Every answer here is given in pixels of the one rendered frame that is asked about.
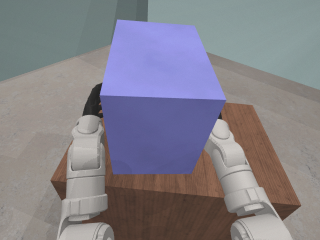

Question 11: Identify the robot right upper arm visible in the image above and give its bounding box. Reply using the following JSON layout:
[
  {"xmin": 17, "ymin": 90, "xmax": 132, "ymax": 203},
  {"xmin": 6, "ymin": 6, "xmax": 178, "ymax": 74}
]
[{"xmin": 230, "ymin": 213, "xmax": 292, "ymax": 240}]

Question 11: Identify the left robot forearm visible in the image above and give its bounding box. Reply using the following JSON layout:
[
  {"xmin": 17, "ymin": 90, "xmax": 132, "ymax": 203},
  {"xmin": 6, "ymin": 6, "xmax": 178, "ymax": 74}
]
[{"xmin": 56, "ymin": 115, "xmax": 108, "ymax": 240}]

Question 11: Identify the pedestal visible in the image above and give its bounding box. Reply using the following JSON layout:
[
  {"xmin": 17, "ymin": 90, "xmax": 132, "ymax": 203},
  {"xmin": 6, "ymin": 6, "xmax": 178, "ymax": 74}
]
[{"xmin": 50, "ymin": 96, "xmax": 302, "ymax": 240}]

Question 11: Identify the robot left hand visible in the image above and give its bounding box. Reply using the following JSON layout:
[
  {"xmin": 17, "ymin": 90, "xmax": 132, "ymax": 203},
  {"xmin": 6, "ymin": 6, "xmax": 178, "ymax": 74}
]
[{"xmin": 82, "ymin": 83, "xmax": 103, "ymax": 118}]

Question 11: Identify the carton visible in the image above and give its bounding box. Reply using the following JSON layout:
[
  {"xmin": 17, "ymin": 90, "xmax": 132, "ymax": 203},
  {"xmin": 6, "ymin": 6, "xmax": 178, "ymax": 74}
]
[{"xmin": 99, "ymin": 19, "xmax": 226, "ymax": 175}]

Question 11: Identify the robot left upper arm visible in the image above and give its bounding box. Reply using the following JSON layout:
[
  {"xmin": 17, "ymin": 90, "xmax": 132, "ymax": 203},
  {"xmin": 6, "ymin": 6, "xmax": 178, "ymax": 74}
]
[{"xmin": 59, "ymin": 222, "xmax": 115, "ymax": 240}]

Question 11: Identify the right robot forearm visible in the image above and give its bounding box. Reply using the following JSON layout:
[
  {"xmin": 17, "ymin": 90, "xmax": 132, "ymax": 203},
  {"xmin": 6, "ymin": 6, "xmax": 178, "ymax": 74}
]
[{"xmin": 204, "ymin": 119, "xmax": 293, "ymax": 240}]

